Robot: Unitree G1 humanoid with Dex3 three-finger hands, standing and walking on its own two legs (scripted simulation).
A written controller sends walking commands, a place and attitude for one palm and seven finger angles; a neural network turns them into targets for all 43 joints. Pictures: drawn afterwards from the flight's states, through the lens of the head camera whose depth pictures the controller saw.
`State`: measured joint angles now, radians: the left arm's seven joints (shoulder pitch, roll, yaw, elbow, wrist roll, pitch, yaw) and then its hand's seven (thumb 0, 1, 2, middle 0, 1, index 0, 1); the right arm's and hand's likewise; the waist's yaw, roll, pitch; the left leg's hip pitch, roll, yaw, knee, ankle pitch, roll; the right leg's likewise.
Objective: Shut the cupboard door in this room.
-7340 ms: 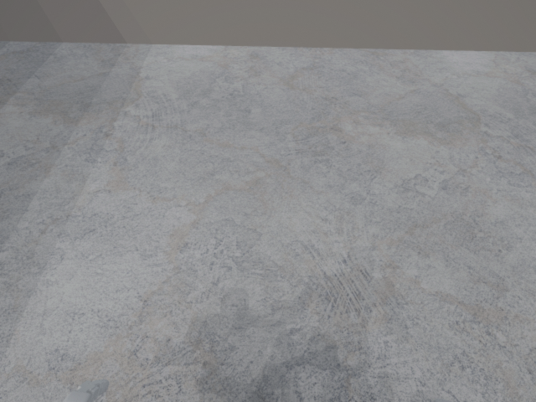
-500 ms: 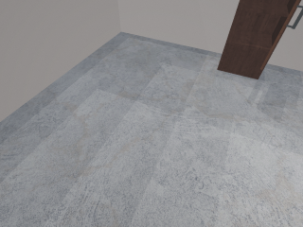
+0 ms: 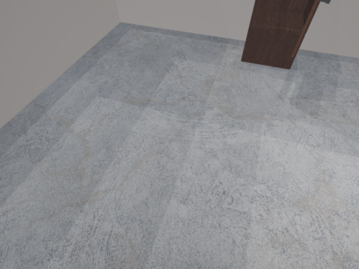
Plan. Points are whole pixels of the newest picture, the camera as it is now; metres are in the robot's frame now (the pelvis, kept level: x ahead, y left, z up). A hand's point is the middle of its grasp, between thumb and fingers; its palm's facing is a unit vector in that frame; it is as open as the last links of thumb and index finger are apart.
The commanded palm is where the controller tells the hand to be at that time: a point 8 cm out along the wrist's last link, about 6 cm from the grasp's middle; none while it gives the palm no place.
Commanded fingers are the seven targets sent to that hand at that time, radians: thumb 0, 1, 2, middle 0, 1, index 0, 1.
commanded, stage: turn or walk to find it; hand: left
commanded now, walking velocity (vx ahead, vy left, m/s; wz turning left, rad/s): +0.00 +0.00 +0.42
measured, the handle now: out of the picture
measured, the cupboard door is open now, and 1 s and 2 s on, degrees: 79 79 79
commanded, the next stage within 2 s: stand and wait in 0.28 s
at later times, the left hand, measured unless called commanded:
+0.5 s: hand out of the picture +0.02 +0.19 -0.17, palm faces +0.13 -0.97 -0.22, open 7.4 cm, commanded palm none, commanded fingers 0.00 0.90 0.90 -0.20 -0.30 -0.20 -0.30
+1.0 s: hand out of the picture +0.00 +0.18 -0.16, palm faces +0.16 -0.96 -0.22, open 7.4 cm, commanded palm none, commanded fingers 0.00 0.90 0.90 -0.20 -0.30 -0.20 -0.30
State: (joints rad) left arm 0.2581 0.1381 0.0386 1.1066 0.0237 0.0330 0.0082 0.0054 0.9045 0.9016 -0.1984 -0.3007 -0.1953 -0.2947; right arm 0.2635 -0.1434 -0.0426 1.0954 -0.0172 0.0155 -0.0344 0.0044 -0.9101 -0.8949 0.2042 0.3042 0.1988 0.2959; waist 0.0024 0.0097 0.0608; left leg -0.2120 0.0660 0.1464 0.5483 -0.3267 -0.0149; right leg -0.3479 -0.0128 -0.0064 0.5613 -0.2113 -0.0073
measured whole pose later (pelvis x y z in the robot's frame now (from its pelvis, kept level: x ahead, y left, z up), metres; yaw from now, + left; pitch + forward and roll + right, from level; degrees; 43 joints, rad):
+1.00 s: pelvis +0.00 -0.01 +0.01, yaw +7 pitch -2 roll +0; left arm 0.23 0.18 0.01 1.12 0.01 0.00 0.02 0.01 0.90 0.90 -0.20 -0.30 -0.20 -0.29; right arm 0.27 -0.17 -0.01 1.12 -0.02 0.01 -0.02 0.00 -0.91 -0.90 0.20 0.30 0.20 0.30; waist 0.01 0.00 0.05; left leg -0.16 0.03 0.03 0.45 -0.26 -0.02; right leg -0.24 -0.06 -0.12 0.47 -0.20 -0.01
